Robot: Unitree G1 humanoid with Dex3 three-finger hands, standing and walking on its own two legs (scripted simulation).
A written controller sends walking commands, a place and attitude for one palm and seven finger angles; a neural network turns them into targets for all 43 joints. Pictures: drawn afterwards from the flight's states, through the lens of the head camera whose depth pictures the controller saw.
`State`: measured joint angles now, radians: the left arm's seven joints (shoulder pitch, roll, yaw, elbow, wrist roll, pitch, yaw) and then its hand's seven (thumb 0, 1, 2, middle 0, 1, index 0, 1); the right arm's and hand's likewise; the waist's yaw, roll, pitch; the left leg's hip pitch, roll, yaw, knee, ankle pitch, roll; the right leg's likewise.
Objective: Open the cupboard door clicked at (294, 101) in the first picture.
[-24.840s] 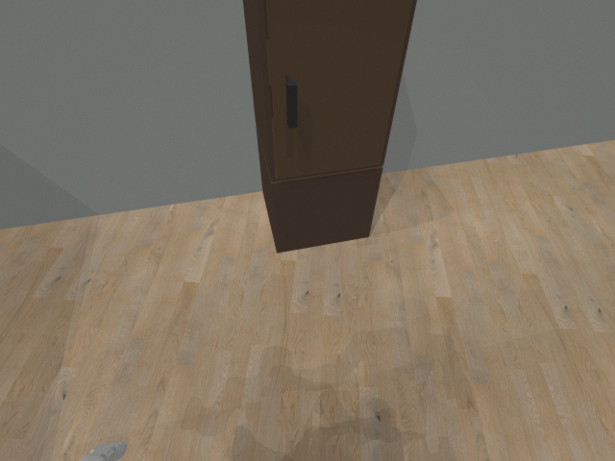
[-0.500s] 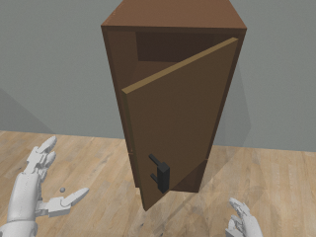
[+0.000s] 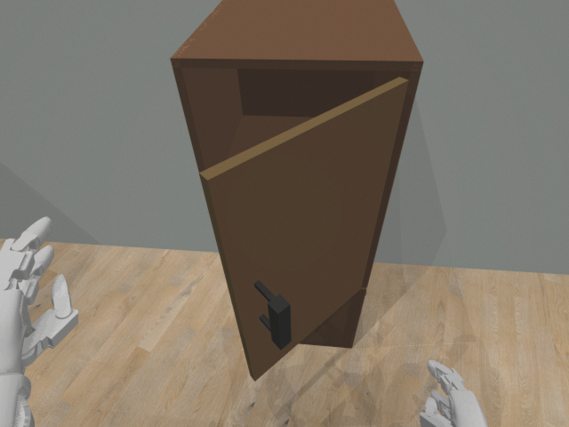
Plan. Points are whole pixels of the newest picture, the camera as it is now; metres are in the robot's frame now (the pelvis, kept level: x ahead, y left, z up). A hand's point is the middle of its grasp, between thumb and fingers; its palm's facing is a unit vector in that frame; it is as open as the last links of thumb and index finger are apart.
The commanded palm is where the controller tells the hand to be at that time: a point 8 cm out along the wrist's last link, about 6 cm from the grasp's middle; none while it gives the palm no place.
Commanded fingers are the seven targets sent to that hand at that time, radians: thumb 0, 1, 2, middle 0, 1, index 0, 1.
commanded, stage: draw the hand back to the body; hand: left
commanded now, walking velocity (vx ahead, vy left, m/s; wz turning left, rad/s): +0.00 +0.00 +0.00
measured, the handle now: (271, 314) +0.32 +0.07 -0.05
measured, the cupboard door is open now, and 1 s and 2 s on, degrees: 47 47 47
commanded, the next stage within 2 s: step back with the hand held close in 0.16 s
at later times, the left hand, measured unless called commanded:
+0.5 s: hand (86, 308) +0.19 +0.25 +0.15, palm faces +0.39 -0.79 -0.48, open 7.4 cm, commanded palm +0.13 +0.28 +0.18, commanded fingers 0.00 0.90 0.90 -0.20 -0.30 -0.20 -0.30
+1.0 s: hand out of the picture +0.11 +0.29 +0.16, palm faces +0.41 -0.74 -0.52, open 7.4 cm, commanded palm +0.04 +0.32 +0.18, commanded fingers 0.00 0.90 0.90 -0.20 -0.30 -0.20 -0.30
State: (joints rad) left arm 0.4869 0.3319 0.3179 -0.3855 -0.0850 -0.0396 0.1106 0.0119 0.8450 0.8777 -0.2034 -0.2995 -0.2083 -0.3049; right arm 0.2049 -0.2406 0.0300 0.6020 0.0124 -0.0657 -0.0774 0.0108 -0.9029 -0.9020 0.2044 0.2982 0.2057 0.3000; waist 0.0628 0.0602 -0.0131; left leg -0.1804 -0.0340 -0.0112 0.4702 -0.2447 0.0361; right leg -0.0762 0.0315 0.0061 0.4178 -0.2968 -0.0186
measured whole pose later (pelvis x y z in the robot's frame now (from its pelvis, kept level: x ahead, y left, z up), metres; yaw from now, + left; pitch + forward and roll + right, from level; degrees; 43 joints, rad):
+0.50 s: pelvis -0.01 -0.02 +0.00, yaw +0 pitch +0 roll -1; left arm 0.51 0.37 0.36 -0.40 -0.06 -0.12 0.11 0.02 0.89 0.90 -0.21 -0.30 -0.21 -0.31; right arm 0.16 -0.25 0.00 0.59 0.01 -0.01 -0.08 0.01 -0.90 -0.90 0.21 0.30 0.21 0.30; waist 0.02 0.07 0.02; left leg -0.23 0.00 -0.02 0.45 -0.22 0.01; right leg -0.12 0.06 0.00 0.37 -0.25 -0.04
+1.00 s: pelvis -0.09 +0.02 -0.01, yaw +2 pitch +0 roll -2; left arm 0.55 0.44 0.43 -0.50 -0.02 -0.18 0.13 0.02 0.88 0.90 -0.21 -0.30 -0.22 -0.31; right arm 0.21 -0.22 0.00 0.53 0.01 -0.02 -0.08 0.01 -0.90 -0.90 0.20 0.30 0.21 0.30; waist 0.00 0.02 0.03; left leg -0.41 -0.04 0.00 0.54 -0.14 0.07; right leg -0.26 0.05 0.04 0.55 -0.29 0.01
